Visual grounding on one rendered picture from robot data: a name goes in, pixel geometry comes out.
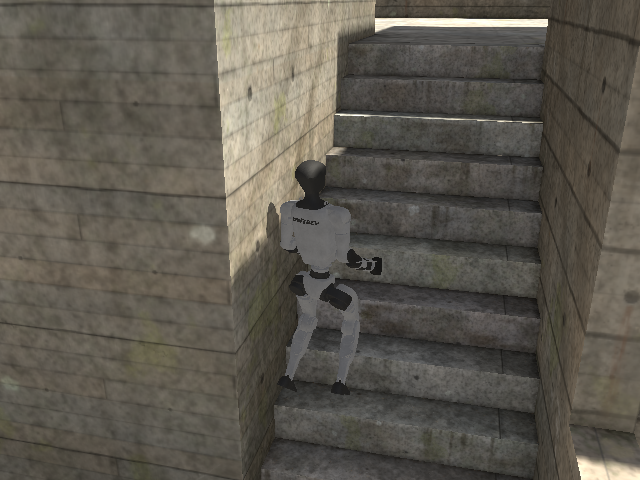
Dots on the right robot hand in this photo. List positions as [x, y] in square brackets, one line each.
[378, 266]

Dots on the left robot thigh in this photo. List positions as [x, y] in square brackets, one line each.
[308, 304]

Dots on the left robot upper arm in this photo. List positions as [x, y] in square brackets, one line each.
[287, 240]

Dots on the left robot shin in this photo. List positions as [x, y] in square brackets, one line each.
[299, 345]

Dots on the right robot forearm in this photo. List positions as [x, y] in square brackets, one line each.
[352, 258]

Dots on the right robot upper arm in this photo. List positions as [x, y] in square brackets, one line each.
[340, 217]

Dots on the left robot forearm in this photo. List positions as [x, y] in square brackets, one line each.
[293, 251]

